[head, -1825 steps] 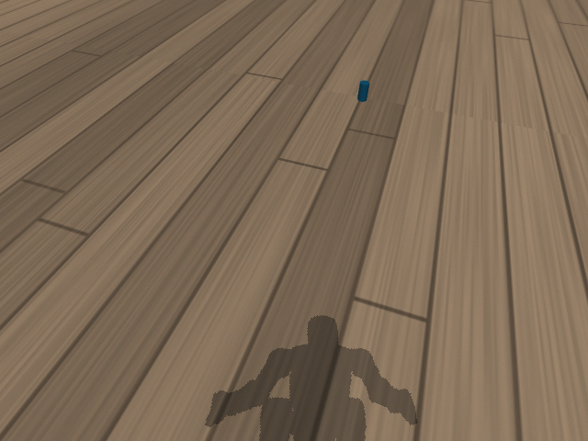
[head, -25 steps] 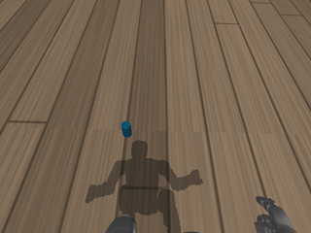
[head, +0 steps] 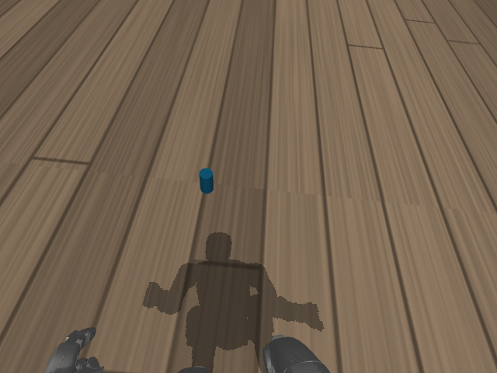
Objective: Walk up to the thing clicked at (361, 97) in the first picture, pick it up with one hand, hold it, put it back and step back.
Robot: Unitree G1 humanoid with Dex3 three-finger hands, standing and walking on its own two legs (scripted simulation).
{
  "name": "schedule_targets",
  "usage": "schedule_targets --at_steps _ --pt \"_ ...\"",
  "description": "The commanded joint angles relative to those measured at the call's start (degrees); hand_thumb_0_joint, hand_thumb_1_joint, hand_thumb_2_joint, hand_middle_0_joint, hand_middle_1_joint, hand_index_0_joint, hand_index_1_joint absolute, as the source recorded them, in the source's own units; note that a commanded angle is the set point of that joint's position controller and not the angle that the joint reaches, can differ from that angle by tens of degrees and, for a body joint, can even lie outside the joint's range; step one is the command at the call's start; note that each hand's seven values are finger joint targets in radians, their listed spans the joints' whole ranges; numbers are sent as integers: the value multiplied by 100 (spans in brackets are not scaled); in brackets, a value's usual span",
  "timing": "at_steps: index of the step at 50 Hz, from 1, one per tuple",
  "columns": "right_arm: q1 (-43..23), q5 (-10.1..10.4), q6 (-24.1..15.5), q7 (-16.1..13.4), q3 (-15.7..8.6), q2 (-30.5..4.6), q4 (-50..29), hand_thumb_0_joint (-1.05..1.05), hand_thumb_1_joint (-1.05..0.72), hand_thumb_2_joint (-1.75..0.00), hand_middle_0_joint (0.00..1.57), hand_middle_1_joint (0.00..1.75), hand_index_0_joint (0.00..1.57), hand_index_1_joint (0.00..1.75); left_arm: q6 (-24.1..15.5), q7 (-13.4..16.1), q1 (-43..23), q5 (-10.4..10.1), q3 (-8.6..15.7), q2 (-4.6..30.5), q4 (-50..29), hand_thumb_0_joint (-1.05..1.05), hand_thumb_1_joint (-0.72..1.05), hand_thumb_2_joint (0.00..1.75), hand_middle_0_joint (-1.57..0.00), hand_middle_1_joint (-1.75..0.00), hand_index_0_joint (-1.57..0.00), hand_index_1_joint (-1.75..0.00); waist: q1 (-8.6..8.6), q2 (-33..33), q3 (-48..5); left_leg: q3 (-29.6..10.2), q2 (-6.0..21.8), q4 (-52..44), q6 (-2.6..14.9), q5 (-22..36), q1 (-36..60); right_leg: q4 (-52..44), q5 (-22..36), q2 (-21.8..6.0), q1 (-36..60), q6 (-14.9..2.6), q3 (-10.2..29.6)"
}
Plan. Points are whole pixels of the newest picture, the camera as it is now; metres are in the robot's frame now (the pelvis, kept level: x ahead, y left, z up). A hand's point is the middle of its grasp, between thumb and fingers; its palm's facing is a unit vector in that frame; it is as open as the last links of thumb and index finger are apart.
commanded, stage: step back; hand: left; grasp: from above
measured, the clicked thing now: (206, 181) +0.98 +0.14 -0.70
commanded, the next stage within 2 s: stand in 1.38 s
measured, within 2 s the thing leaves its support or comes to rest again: neither
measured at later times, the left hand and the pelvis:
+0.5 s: hand out of the picture -0.09 +0.23 -0.13, palm faces -0.02 -0.90 -0.43, open 7.4 cm; pelvis -0.13 -0.05 +0.00, yaw -3 degrees
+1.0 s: hand out of the picture -0.02 +0.19 -0.14, palm faces +0.03 -0.92 -0.39, open 7.4 cm; pelvis -0.11 -0.07 +0.00, yaw +1 degrees
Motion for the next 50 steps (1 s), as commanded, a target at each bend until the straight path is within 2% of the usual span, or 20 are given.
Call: schedule_targets --at_steps 1,8,12,13,14,15,16,19,24,29,30,31,33,36,40,43,44,46,48,50 --pt "-587 41 -272 -208 -482 -1585 -689 0 -90 -90 20 30 20 30 -101 2 589 -12 450 1159 -238 0 90 90 -20 -30 -20 -30 417 765 -971 -1229 1492 -1346 963 1990 131 1437 271 148 -22 76 590" --pt "-186 56 -167 -112 -546 -1714 -594 0 -90 -90 20 30 20 30 -393 -48 567 32 242 1018 -100 0 90 90 -20 -30 -20 -30 -60 1635 -1589 -1033 1485 -1235 1096 112 1486 -1926 -148 -471 441 273 -211" --pt "-466 33 53 -23 -575 -1866 -547 0 -90 -90 20 30 20 30 -523 -76 1552 41 333 1039 771 0 90 90 -20 -30 -20 -30 320 1557 -1453 -599 1131 -821 693 -1029 -79 -4274 635 -319 2194 -116 -759" --pt "-433 67 65 -10 -491 -1555 -594 0 -90 -90 20 30 20 30 -542 -71 1611 112 422 1276 843 0 90 90 -20 -30 -20 -30 326 776 -1191 -303 756 -21 359 -1423 -907 -4268 361 -528 2367 -282 -2" --pt "-555 117 29 -24 -360 -1117 -777 0 -90 -90 20 30 20 30 -536 -60 1566 215 518 1683 721 0 90 90 -20 -30 -20 -30 478 -663 -800 31 -90 1073 -50 -1757 -2202 -4762 -1159 -1637 2110 -673 1863" --pt "-973 102 15 -102 -467 -1299 -837 0 -90 -90 20 30 20 30 -503 -26 859 217 585 2277 384 0 90 90 -20 -30 -20 -30 666 -979 -391 -680 -74 1739 -296 -1685 -1560 -5457 -2690 -2821 77 -1354 2979" --pt "-831 133 -2 -91 -598 -1665 -648 0 -90 -90 20 30 20 30 -532 0 170 191 578 2310 231 0 90 90 -20 -30 -20 -30 359 -983 138 -782 241 2379 -327 -1333 -962 -5545 -2822 -2990 -898 -1461 3024" --pt "-277 197 -69 -11 -435 -1266 -248 0 -90 -90 20 30 20 30 -661 18 -14 149 366 1377 268 0 90 90 -20 -30 -20 -30 45 -263 -135 -606 -270 2412 -264 -412 -1121 -4684 33 -1545 486 -798 640" --pt "-403 120 -235 89 -407 -1293 -201 0 -90 -90 20 30 20 30 -757 -37 773 191 470 1610 450 0 90 90 -20 -30 -20 -30 598 -998 -376 -202 86 762 -404 -943 -1484 -4650 -950 -1750 1998 -886 981" --pt "135 64 -449 91 -487 -1206 137 0 -90 -90 20 30 20 30 -654 -69 818 45 257 1327 441 0 90 90 -20 -30 -20 -30 279 -386 -1023 153 -77 -1708 -105 -44 728 -3151 1883 -1648 1753 -662 174" --pt "432 38 -496 67 -584 -1387 219 0 -90 -90 20 30 20 30 -663 -63 903 23 158 1010 418 0 90 90 -20 -30 -20 -30 168 290 -1344 -779 443 -1752 63 83 1692 -2198 2095 -1319 1048 -401 -198" --pt "538 43 -497 55 -697 -1930 219 0 -90 -90 20 30 20 30 -689 -75 603 -63 71 717 302 0 90 90 -20 -30 -20 -30 85 1482 -1257 -2773 1593 -1996 665 -421 2019 -1320 513 -412 -302 -73 -961" --pt "538 88 -447 86 -789 -2235 206 0 -90 -90 20 30 20 30 -706 -29 48 -11 266 1436 304 0 90 90 -20 -30 -20 -30 -81 1106 -428 -3362 2300 -2329 1565 -1660 599 -803 -458 -892 -245 -186 -262" --pt "143 60 -465 99 -590 -1644 46 0 -90 -90 20 30 20 30 -769 -120 570 -30 235 1214 493 0 90 90 -20 -30 -20 -30 210 1064 -260 -1915 1444 -2067 1001 -893 714 -1444 125 -902 -196 -160 -436" --pt "202 81 -419 130 -565 -1612 51 0 -90 -90 20 30 20 30 -803 -141 491 -20 225 1020 620 0 90 90 -20 -30 -20 -30 47 1325 -584 -1420 1237 -1858 857 -270 355 -2396 524 -595 748 -18 -865" --pt "-364 184 -272 124 -388 -1279 -67 0 -90 -90 20 30 20 30 -889 -31 984 -16 219 942 952 0 90 90 -20 -30 -20 -30 479 1113 -912 -643 842 -781 470 -35 -532 -3723 1588 -356 2346 -21 -1089" --pt "-304 221 -241 101 -275 -997 -78 0 -90 -90 20 30 20 30 -911 21 1120 -2 267 1059 1039 0 90 90 -20 -30 -20 -30 578 777 -1048 -534 650 -271 278 -74 -912 -3897 1763 -522 2905 -40 -746" --pt "-21 245 -209 11 -150 -652 -96 0 -90 -90 20 30 20 30 -973 93 937 105 380 1695 880 0 90 90 -20 -30 -20 -30 494 -484 -1098 -566 -223 1163 -127 -1565 -1408 -5014 506 -2515 2530 -671 2073" --pt "245 200 -156 -28 -376 -1317 231 0 -90 -90 20 30 20 30 -942 55 108 92 346 1737 669 0 90 90 -20 -30 -20 -30 255 -121 -619 -581 252 1678 -176 -1693 -619 -5020 -321 -2796 1125 -1341 2187" --pt "170 204 -184 11 -333 -1257 347 0 -90 -90 20 30 20 30 -983 57 119 48 260 1438 714 0 90 90 -20 -30 -20 -30 233 -87 -581 -658 248 1424 -132 -1279 -783 -4741 784 -2252 1444 -992 1225"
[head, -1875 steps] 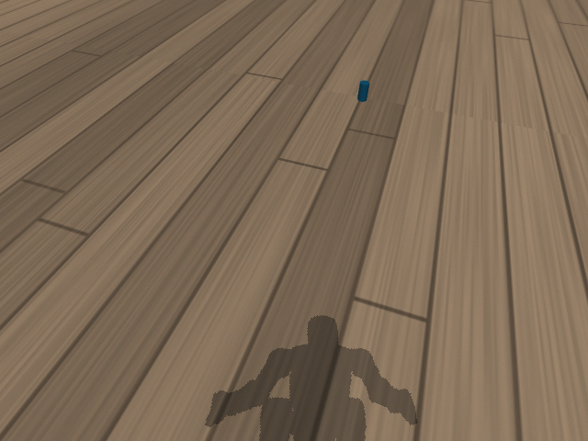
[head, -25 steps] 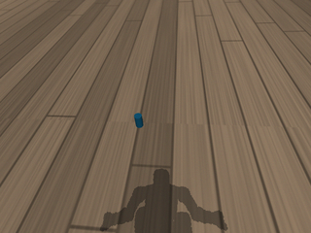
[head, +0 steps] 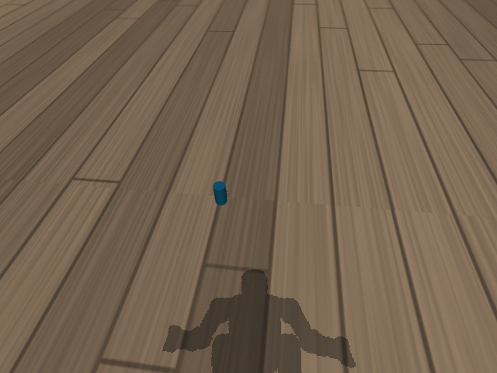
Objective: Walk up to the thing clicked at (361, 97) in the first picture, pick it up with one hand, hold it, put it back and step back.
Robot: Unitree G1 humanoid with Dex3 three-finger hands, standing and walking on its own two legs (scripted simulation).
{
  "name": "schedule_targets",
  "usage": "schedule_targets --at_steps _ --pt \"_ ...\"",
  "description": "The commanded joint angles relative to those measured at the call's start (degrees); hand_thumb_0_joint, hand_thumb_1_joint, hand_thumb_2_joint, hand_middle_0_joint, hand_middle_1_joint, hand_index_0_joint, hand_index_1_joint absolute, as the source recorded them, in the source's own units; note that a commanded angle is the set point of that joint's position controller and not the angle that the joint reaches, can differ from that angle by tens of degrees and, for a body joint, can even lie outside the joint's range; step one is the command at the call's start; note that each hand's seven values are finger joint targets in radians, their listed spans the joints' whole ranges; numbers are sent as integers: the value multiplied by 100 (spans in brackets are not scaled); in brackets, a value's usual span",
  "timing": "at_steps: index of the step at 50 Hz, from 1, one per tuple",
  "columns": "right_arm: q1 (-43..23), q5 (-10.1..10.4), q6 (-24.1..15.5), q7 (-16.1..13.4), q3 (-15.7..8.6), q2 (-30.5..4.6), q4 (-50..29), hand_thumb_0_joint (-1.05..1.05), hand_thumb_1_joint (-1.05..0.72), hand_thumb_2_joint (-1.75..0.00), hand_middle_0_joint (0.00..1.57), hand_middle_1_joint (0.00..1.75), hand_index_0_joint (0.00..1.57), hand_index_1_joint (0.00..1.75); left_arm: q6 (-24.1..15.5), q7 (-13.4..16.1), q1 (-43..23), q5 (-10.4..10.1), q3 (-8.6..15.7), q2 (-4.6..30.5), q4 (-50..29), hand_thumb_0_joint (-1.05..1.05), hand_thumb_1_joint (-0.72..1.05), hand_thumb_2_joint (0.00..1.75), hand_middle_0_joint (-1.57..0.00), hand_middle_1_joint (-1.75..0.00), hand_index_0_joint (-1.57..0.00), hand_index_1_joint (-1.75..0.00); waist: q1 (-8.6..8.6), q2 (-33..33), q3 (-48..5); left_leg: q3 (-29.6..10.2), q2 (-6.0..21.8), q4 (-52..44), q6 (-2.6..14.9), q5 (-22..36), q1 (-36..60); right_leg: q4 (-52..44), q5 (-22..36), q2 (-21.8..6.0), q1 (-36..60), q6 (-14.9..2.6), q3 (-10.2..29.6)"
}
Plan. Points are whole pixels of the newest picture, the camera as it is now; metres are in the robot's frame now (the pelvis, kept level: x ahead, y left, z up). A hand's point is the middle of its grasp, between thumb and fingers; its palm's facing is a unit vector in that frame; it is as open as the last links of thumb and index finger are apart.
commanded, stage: step back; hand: left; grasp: from above
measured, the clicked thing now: (220, 193) +1.09 +0.20 -0.70
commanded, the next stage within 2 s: stand in 0.38 s
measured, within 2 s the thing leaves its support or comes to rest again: neither
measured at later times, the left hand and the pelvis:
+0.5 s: hand out of the picture +0.12 +0.30 -0.14, palm faces +0.04 -0.94 -0.35, open 7.4 cm; pelvis +0.04 +0.03 +0.01, yaw +1 degrees
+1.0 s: hand out of the picture +0.10 +0.28 -0.13, palm faces -0.01 -0.94 -0.35, open 7.4 cm; pelvis +0.03 +0.02 +0.02, yaw +1 degrees
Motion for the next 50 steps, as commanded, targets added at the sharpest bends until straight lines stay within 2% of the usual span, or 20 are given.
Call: schedule_targets --at_steps 1,5,6,9,10,11,12,13,14,15,17,18,19,20,22,24,36,40,47,50 --pt "84 1 -156 -63 -203 -958 -146 0 -90 -90 20 30 20 30 -191 119 -357 -64 383 1623 -379 0 90 90 -20 -30 -20 -30 53 -743 64 -311 190 351 26 220 -750 -1812 -408 -1503 228 -729 1899" --pt "68 -19 -175 -36 -187 -913 -52 0 -90 -90 20 30 20 30 -174 108 -413 -56 385 1643 -345 0 90 90 -20 -30 -20 -30 87 -984 -175 206 235 -460 -66 357 -318 -1449 609 -1453 292 -735 1404" --pt "68 -37 -188 -34 -188 -864 -8 0 -90 -90 20 30 20 30 -151 107 -546 -65 368 1635 -338 0 90 90 -20 -30 -20 -30 26 -1139 -261 364 275 -771 -64 441 -175 -1381 748 -1460 291 -749 1265" --pt "143 -69 -233 -27 -245 -863 179 0 -90 -90 20 30 20 30 -52 90 -694 -118 291 1545 -335 0 90 90 -20 -30 -20 -30 -93 -888 -441 630 88 -1982 -30 1398 682 -771 780 -1206 24 -514 916" --pt "125 -102 -265 -55 -271 -938 206 0 -90 -90 20 30 20 30 -30 90 -662 -133 237 1361 -341 0 90 90 -20 -30 -20 -30 -146 -684 -559 379 238 -2328 44 1871 947 -422 1169 -1124 -50 -347 761" --pt "45 -127 -293 -78 -318 -1146 191 0 -90 -90 20 30 20 30 -9 83 -640 -175 183 1174 -347 0 90 90 -20 -30 -20 -30 -60 -89 -668 -389 805 -2446 204 2431 967 -34 960 -799 -155 -119 537" --pt "-436 -80 -318 -75 -298 -1336 59 0 -90 -90 20 30 20 30 14 77 -603 -262 140 1045 -281 0 90 90 -20 -30 -20 -30 111 369 -613 -1102 1317 -2604 544 2231 471 91 -48 -275 13 90 208" --pt "-817 -48 -299 -47 -275 -1456 22 0 -90 -90 20 30 20 30 46 95 -601 -280 168 1151 -120 0 90 90 -20 -30 -20 -30 183 513 -408 -1092 1439 -2599 798 1711 -131 -40 -812 -119 446 61 175" --pt "-1006 -48 -273 -26 -227 -1315 47 0 -90 -90 20 30 20 30 28 104 -514 -236 148 1189 -24 0 90 90 -20 -30 -20 -30 253 390 -349 -833 1337 -2527 713 1709 -201 -349 -625 -174 674 43 207" --pt "-983 -36 -272 -15 -174 -1158 76 0 -90 -90 20 30 20 30 -3 97 -553 -201 150 1211 16 0 90 90 -20 -30 -20 -30 236 246 -415 -525 1120 -2406 505 2137 -131 -601 -151 -314 855 12 292" --pt "-904 1 -289 -49 -127 -1024 139 0 -90 -90 20 30 20 30 -54 98 -485 -205 174 1350 109 0 90 90 -20 -30 -20 -30 155 167 -610 -191 830 -2144 219 2877 44 -694 1115 -598 1117 -54 565" --pt "-873 24 -288 -63 -127 -1004 197 0 -90 -90 20 30 20 30 -60 105 -474 -221 172 1383 138 0 90 90 -20 -30 -20 -30 126 202 -709 -128 770 -2121 169 2944 178 -696 1397 -680 1163 -84 601" --pt "-810 78 -358 -49 -83 -1034 238 0 -90 -90 20 30 20 30 -18 68 -463 -218 20 1170 283 0 90 90 -20 -30 -20 -30 84 26 -661 -261 839 -2418 165 3083 447 -795 1547 -683 1071 -70 614" --pt "-847 57 -402 -59 -93 -1109 289 0 -90 -90 20 30 20 30 -1 56 -519 -228 -2 1098 290 0 90 90 -20 -30 -20 -30 85 63 -742 -263 923 -2461 178 3521 761 -783 1651 -633 1038 -32 563" --pt "-949 58 -428 -66 -97 -1135 355 0 -90 -90 20 30 20 30 9 63 -620 -252 -50 1107 315 0 90 90 -20 -30 -20 -30 77 168 -795 -244 968 -2401 148 4142 1002 -935 1865 -622 1090 9 512" --pt "-978 77 -418 -63 -73 -1070 412 0 -90 -90 20 30 20 30 11 76 -642 -247 -68 1168 388 0 90 90 -20 -30 -20 -30 63 105 -787 -169 963 -2478 136 4323 1131 -1045 2041 -640 1197 45 512" --pt "-1337 84 -334 -31 -17 -931 496 0 -90 -90 20 30 20 30 -6 50 -814 -166 -135 1204 621 0 90 90 -20 -30 -20 -30 -24 -71 -604 81 874 -3048 19 3335 1250 -1769 1674 -727 1289 143 574" --pt "-1406 81 -340 -14 -7 -929 526 0 -90 -90 20 30 20 30 -20 44 -832 -162 -133 1206 645 0 90 90 -20 -30 -20 -30 -8 -78 -671 97 886 -3095 3 3254 1311 -1846 1650 -753 1349 127 590" --pt "-1352 65 -290 29 14 -924 610 0 -90 -90 20 30 20 30 -6 40 -786 -145 -122 1259 695 0 90 90 -20 -30 -20 -30 3 -271 -240 66 783 -3305 -22 2032 985 -2198 359 -716 958 157 669" --pt "-1234 51 -292 48 10 -949 628 0 -90 -90 20 30 20 30 -12 34 -778 -143 -126 1279 667 0 90 90 -20 -30 -20 -30 -16 -236 -331 61 779 -3279 -16 2011 973 -2225 274 -736 956 134 701"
